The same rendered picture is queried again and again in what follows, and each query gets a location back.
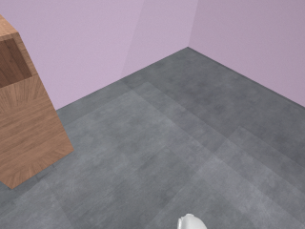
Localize drawer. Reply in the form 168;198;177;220
0;38;32;89

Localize right robot thigh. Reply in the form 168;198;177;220
177;216;207;229

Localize cabinet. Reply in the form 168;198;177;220
0;14;74;189

